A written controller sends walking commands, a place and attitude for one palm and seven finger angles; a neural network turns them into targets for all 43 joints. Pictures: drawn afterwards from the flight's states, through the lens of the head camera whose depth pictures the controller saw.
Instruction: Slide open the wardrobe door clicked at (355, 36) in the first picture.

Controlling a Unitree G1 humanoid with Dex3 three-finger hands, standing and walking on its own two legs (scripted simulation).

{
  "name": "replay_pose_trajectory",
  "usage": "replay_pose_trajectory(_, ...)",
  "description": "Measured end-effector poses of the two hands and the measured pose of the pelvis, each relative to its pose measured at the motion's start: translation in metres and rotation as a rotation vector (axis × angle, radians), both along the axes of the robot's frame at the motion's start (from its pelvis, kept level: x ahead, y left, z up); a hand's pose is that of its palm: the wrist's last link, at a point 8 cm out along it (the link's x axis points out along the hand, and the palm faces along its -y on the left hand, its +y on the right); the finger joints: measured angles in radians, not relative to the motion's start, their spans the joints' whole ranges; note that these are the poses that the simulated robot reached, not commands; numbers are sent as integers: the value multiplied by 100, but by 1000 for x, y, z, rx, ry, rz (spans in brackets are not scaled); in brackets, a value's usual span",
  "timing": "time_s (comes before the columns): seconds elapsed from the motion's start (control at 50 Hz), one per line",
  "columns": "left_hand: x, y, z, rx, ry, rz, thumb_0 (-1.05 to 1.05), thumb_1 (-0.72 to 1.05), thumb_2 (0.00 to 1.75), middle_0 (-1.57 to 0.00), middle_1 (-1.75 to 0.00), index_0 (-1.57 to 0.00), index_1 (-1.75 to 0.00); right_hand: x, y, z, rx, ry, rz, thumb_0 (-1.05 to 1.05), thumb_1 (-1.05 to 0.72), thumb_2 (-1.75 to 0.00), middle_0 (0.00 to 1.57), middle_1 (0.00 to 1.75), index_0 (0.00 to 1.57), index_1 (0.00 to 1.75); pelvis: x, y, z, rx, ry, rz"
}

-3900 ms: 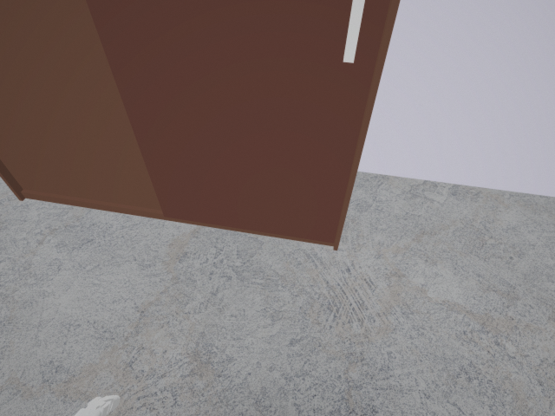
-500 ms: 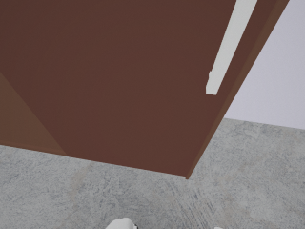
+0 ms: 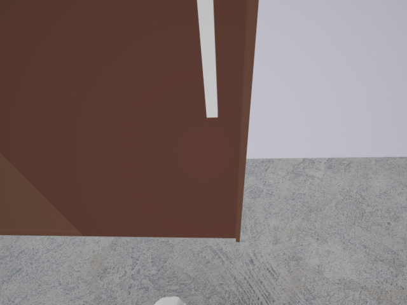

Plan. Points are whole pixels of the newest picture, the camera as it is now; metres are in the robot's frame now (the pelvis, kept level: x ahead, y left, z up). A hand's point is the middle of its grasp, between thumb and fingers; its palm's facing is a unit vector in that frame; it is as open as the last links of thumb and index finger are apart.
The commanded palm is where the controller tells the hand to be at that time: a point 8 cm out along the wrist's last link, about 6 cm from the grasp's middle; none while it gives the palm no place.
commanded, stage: come to a stop and stand still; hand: right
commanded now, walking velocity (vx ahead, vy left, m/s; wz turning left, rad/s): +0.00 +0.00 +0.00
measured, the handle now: (209, 52) +0.53 +0.00 +0.25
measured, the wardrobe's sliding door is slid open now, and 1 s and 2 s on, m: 0.00 0.00 0.00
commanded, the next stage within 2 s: look again from close up in 0.84 s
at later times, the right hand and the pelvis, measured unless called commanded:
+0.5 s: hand out of the picture -0.05 -0.17 -0.17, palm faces +0.00 +0.99 -0.17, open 7.4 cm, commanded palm none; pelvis -0.05 -0.02 +0.01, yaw +2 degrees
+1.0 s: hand out of the picture -0.13 -0.16 -0.17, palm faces +0.03 +0.99 -0.17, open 7.4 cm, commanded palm none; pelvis -0.06 -0.01 +0.00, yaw +1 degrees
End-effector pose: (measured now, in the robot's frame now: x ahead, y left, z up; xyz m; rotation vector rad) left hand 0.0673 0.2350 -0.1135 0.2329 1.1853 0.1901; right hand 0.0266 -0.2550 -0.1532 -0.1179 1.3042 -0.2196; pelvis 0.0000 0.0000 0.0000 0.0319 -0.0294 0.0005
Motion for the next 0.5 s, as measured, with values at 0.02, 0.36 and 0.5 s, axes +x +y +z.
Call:
replay_pose_trajectory(0.02, -7, -5, 0, -6, 16, 3, 0, 91, 89, -20, -29, -20, -30, -10, -2, 2, 2, 19, -2, 1, -91, -89, 20, 30, 20, 30, -2, -3, 2, -1, 5, 2)
replay_pose_trajectory(0.36, -123, -42, -34, -133, 199, 128, 1, 92, 89, -20, -29, -20, -30, -82, 16, 19, 10, 134, 53, 1, -91, -89, 20, 30, 20, 30, -37, -24, 7, -30, 2, 23)
replay_pose_trajectory(0.5, -163, -53, -33, -159, 254, 158, 1, 91, 89, -20, -29, -20, -30, -82, 31, 12, 46, 96, 79, 1, -91, -89, 20, 30, 20, 30, -49, -20, 6, -30, -16, 27)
